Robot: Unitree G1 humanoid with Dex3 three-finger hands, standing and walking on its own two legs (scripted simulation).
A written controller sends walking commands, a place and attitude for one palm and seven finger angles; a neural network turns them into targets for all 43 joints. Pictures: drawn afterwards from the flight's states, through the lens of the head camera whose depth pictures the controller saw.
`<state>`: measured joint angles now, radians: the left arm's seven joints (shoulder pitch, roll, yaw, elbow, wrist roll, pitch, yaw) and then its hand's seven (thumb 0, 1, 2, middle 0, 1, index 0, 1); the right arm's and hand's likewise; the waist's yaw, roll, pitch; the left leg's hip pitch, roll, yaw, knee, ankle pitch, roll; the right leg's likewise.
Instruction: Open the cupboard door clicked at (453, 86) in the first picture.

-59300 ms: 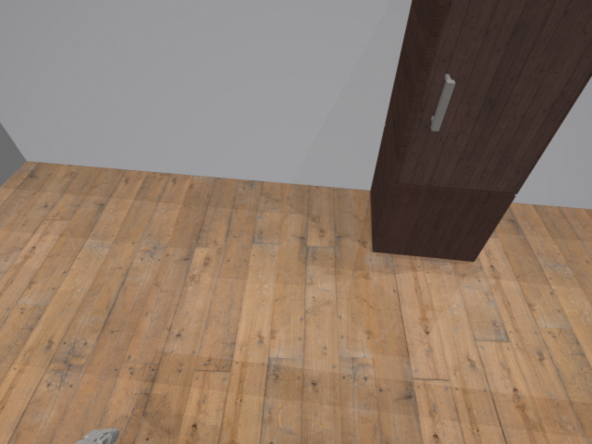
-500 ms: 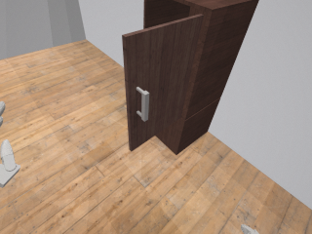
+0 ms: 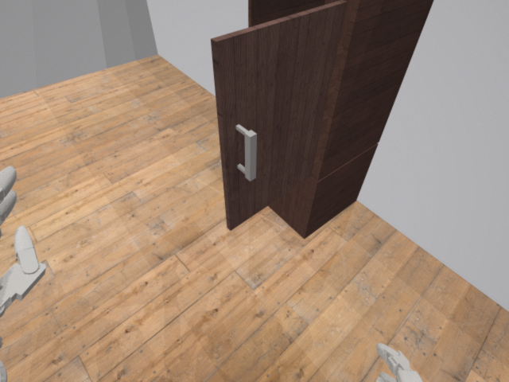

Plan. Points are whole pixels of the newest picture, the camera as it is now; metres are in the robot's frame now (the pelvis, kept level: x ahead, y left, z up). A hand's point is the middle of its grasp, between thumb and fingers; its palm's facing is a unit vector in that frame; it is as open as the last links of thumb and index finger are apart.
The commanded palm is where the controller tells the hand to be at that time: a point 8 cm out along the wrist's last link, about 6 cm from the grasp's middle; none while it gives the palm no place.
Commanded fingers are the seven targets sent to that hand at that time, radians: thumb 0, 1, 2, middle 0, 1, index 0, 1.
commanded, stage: stop stepping back and stand still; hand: left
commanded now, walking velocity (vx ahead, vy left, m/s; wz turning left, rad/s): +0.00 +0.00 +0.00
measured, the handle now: (245, 153) +0.64 +0.07 -0.02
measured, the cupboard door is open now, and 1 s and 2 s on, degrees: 92 92 92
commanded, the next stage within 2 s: let the arm hang, fingers relaxed in 0.02 s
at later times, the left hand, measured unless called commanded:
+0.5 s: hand out of the picture +0.05 +0.19 -0.16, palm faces +0.09 -0.98 -0.19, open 6.8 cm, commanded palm none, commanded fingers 0.00 0.90 0.90 -0.20 -0.30 -0.20 -0.30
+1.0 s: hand out of the picture +0.00 +0.18 -0.16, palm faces +0.06 -0.98 -0.20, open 7.4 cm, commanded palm none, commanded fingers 0.00 0.90 0.90 -0.20 -0.30 -0.20 -0.30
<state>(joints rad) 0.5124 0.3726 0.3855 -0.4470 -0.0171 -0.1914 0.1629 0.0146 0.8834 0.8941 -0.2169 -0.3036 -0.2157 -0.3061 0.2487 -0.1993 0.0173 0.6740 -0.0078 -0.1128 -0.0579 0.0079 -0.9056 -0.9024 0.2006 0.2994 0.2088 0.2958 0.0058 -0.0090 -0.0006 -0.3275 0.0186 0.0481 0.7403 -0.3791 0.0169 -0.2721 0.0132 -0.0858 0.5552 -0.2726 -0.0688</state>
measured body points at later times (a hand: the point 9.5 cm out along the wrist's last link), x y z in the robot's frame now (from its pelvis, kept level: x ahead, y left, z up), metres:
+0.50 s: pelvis +0.00 +0.00 +0.01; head +0.03 +0.01 +0.46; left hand +0.04 +0.24 -0.15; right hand +0.05 -0.22 -0.15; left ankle +0.02 +0.13 -0.73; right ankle +0.02 -0.08 -0.73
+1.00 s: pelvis +0.00 +0.01 +0.01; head +0.01 +0.00 +0.46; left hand +0.00 +0.23 -0.15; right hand -0.01 -0.19 -0.16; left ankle +0.02 +0.13 -0.73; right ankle +0.02 -0.08 -0.73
